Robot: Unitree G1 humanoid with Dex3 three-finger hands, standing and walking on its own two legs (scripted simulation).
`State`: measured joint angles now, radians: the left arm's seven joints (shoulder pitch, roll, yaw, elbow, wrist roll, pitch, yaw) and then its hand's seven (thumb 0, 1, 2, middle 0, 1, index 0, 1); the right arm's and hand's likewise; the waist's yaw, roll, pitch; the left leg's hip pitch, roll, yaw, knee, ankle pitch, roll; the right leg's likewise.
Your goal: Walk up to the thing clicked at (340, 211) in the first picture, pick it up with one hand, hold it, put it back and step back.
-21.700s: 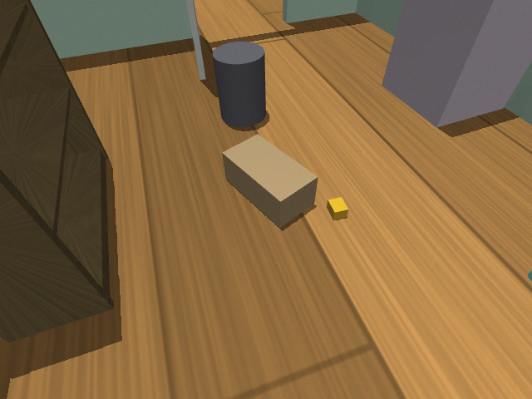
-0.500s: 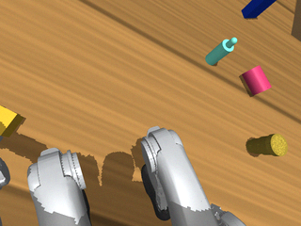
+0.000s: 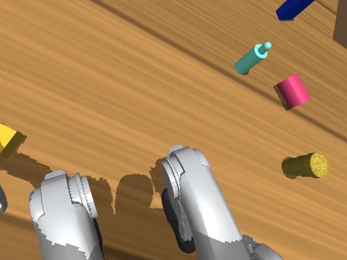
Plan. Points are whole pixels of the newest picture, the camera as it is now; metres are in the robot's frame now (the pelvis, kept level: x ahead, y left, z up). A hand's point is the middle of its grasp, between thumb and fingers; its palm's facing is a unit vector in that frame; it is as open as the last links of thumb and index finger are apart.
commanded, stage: rise first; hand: left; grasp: from above
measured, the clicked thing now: out of the picture +0.43 +0.36 -0.29
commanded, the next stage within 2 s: none
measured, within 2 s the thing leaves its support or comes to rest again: neither
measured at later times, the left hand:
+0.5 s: hand out of the picture +0.40 +0.38 -0.19, palm faces -0.18 -0.37 -0.91, open 13.8 cm
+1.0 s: hand out of the picture +0.40 +0.39 -0.18, palm faces -0.20 -0.37 -0.91, open 14.3 cm
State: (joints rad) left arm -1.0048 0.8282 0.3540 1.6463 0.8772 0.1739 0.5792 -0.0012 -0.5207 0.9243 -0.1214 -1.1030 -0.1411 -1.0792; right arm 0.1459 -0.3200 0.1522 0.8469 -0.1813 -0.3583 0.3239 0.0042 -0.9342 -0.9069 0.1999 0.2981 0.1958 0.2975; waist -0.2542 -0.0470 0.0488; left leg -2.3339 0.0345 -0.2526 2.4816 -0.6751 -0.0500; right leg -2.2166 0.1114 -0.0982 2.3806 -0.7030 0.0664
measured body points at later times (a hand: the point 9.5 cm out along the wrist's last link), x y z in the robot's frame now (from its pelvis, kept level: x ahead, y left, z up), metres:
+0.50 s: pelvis +0.00 +0.00 +0.00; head +0.25 +0.09 +0.37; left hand +0.41 +0.40 -0.14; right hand +0.05 -0.25 -0.08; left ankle +0.07 +0.14 -0.28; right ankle +0.10 -0.12 -0.28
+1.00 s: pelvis +0.00 +0.00 +0.00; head +0.24 +0.09 +0.37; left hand +0.41 +0.40 -0.13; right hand +0.06 -0.25 -0.09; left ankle +0.07 +0.14 -0.28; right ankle +0.10 -0.12 -0.28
